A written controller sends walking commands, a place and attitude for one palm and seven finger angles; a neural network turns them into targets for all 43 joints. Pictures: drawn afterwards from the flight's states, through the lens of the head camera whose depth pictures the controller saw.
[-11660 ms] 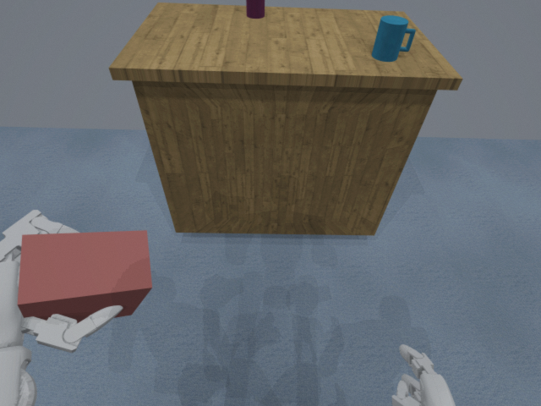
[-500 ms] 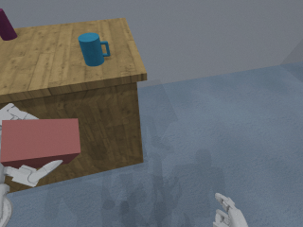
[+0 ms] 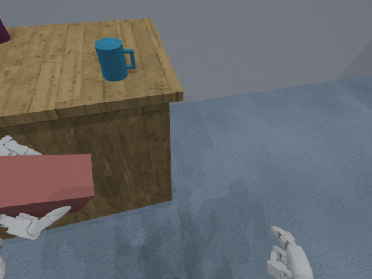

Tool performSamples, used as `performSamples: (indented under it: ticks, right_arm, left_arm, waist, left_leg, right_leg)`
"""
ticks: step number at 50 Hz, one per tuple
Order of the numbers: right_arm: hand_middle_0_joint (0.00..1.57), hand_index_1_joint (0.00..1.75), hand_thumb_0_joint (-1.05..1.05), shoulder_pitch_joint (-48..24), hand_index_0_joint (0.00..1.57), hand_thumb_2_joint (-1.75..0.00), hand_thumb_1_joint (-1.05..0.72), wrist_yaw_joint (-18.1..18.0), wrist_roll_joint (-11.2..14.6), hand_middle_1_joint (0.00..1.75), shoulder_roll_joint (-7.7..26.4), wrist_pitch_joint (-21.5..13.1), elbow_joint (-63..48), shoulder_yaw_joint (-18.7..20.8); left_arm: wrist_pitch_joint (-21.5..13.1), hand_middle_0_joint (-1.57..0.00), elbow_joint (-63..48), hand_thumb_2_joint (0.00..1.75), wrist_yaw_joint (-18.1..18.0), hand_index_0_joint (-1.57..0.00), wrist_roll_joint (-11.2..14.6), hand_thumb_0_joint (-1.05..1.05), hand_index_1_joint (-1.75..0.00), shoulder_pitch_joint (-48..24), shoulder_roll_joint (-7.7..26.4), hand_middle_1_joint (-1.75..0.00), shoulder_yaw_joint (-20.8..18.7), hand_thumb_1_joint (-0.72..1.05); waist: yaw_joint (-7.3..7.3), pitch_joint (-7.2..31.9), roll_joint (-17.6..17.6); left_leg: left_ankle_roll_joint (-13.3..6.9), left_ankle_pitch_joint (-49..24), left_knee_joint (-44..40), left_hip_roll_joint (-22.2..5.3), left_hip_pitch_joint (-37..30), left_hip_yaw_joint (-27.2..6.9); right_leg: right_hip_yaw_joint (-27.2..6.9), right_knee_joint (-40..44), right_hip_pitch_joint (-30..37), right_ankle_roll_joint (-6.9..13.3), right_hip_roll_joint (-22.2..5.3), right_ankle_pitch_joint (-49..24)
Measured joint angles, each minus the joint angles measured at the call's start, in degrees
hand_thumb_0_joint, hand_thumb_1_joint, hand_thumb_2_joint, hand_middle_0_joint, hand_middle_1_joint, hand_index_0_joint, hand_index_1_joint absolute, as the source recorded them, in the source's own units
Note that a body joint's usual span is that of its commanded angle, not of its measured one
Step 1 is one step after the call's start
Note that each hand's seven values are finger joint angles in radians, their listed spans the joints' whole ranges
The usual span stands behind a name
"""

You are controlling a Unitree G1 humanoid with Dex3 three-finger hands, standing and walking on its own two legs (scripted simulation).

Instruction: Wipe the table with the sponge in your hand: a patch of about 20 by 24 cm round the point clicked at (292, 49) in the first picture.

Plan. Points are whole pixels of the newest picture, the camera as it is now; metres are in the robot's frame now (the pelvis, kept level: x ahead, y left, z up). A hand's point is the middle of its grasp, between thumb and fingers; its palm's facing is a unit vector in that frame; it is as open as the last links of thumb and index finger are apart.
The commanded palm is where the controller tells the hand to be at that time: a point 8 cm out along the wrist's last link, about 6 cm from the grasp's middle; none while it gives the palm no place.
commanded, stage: look again from close up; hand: left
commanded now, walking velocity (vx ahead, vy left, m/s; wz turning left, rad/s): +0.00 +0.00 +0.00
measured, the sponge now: (58, 188) +0.22 +0.22 +0.16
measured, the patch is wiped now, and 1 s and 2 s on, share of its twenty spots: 0.00 0.00 0.00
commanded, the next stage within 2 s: shuffle to correct the standing spot in 0.34 s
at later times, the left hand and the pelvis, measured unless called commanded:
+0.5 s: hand (31, 195) +0.21 +0.26 +0.16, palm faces +0.35 -0.84 -0.42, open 10.0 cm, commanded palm +0.15 +0.28 +0.18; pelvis -0.02 +0.00 +0.00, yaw -1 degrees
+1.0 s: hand (53, 150) +0.29 +0.25 +0.17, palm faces +0.32 -0.88 -0.34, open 10.0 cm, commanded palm +0.22 +0.30 +0.18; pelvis +0.04 +0.03 -0.02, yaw -5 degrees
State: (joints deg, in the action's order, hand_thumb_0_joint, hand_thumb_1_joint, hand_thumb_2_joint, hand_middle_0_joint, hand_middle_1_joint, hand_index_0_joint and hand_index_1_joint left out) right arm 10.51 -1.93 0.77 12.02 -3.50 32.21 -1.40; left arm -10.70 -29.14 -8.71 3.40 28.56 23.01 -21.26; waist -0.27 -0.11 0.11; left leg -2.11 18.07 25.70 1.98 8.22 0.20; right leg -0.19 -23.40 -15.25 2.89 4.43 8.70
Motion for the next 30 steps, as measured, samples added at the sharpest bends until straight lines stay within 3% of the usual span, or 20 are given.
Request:
performSamples:
  ticks: [4,5,6,8,11,15,17,20,25,30]
  right_arm:
    - [0.20,0.30,0.01,0.8,0.20,-0.89,-0.90,-0.3,0.0,0.30,-0.1,0.3,0.5,-0.6]
    - [0.20,0.30,0.01,2.0,0.20,-0.89,-0.90,-0.4,-0.5,0.30,-0.1,-1.1,0.1,-0.1]
    - [0.20,0.30,0.01,2.8,0.20,-0.89,-0.90,-0.2,-0.6,0.30,-0.2,-2.7,0.5,0.2]
    - [0.20,0.30,0.01,2.2,0.20,-0.89,-0.90,1.0,-0.2,0.30,-0.8,-4.2,1.8,-0.2]
    - [0.20,0.30,0.02,1.4,0.20,-0.89,-0.90,2.9,0.1,0.30,-0.8,-5.3,1.2,-0.4]
    - [0.20,0.30,0.02,2.5,0.20,-0.89,-0.90,4.0,0.2,0.30,-0.6,-6.2,0.0,0.1]
    - [0.20,0.30,0.02,3.3,0.20,-0.89,-0.90,3.7,0.0,0.30,-1.0,-6.1,0.0,0.0]
    - [0.20,0.30,0.02,4.5,0.20,-0.89,-0.90,2.8,-0.3,0.30,-1.6,-5.4,0.1,-0.2]
    - [0.20,0.30,0.02,5.7,0.20,-0.89,-0.90,1.8,-0.5,0.30,-0.7,-5.4,0.0,-0.1]
    - [0.20,0.30,0.02,5.2,0.20,-0.89,-0.90,2.0,-0.9,0.30,1.5,-6.1,0.2,0.6]
  left_arm:
    - [1.5,-0.77,2.9,1.03,0.1,-0.76,-0.1,-0.01,-1.33,-0.1,-1.8,-1.33,1.6,-0.50]
    - [1.7,-0.77,4.1,1.03,1.4,-0.77,-3.1,-0.01,-1.33,-3.7,-0.4,-1.33,1.4,-0.50]
    - [-0.1,-0.77,7.2,1.03,2.9,-0.77,-4.3,-0.01,-1.33,-9.1,1.8,-1.33,0.6,-0.50]
    - [-2.3,-0.77,12.4,1.03,3.4,-0.77,-3.3,-0.01,-1.33,-16.6,3.7,-1.33,-2.3,-0.50]
    - [-2.9,-0.77,13.9,1.03,2.5,-0.76,-1.2,-0.01,-1.33,-18.8,1.2,-1.33,-4.3,-0.50]
    - [-4.4,-0.77,8.0,1.03,3.4,-0.76,-0.9,-0.01,-1.33,-11.0,-3.7,-1.33,1.3,-0.50]
    - [-5.4,-0.77,5.9,1.03,4.5,-0.76,-1.5,-0.01,-1.33,-6.8,-4.0,-1.33,4.0,-0.50]
    - [-6.2,-0.77,5.9,1.03,5.4,-0.77,-1.9,-0.01,-1.33,-3.5,-1.6,-1.33,3.8,-0.50]
    - [-5.5,-0.77,8.2,1.03,4.8,-0.77,-1.4,-0.01,-1.33,-5.1,0.5,-1.33,-1.1,-0.50]
    - [-5.2,-0.77,6.4,1.03,3.8,-0.77,-1.1,-0.01,-1.32,-6.5,-2.7,-1.33,-0.2,-0.50]
  waist:
    - [0.89,0.3,-0.1]
    - [2.24,-0.5,0.0]
    - [3.58,-1.4,0.6]
    - [5.09,-3.4,1.5]
    - [4.26,-5.0,0.8]
    - [1.79,-4.2,-0.4]
    - [0.73,-3.3,0.0]
    - [-0.13,-2.2,1.3]
    - [0.75,-2.0,2.5]
    - [2.20,-1.0,1.3]
  left_leg:
    - [-0.1,-0.5,-0.5,0.1,-0.1,0.0]
    - [-0.2,-0.4,0.4,0.0,0.6,-0.3]
    - [-0.2,-0.3,1.6,0.2,1.7,-0.7]
    - [0.0,-0.6,2.1,0.1,2.0,-0.4]
    - [0.0,-1.0,1.7,0.1,1.5,1.0]
    - [-0.7,-1.2,0.5,0.6,0.3,2.3]
    - [-0.8,-1.3,-0.1,0.7,-0.2,2.5]
    - [-0.7,-1.4,-0.7,0.7,-0.6,2.2]
    - [-0.7,-1.0,-0.1,0.6,-0.7,1.5]
    - [-1.3,1.2,2.8,0.6,-0.1,1.7]
  right_leg:
    - [0.0,0.5,0.1,-0.1,-0.1,-0.5]
    - [0.4,0.0,-0.3,-0.8,-0.2,-0.4]
    - [0.8,-0.9,-1.1,-0.8,-0.3,-0.2]
    - [0.6,-1.2,-1.5,0.7,-0.2,-0.8]
    - [-0.7,-1.2,-1.5,0.6,0.0,-1.7]
    - [-2.1,-1.3,-1.1,-0.4,-0.3,-1.5]
    - [-2.3,-1.2,-0.9,-0.5,-0.4,-1.3]
    - [-2.1,-0.9,-0.6,-0.4,-0.4,-1.2]
    - [-1.5,-1.2,-0.2,-0.2,-0.5,-0.7]
    - [-1.5,-3.3,-0.5,-0.6,-0.3,1.0]
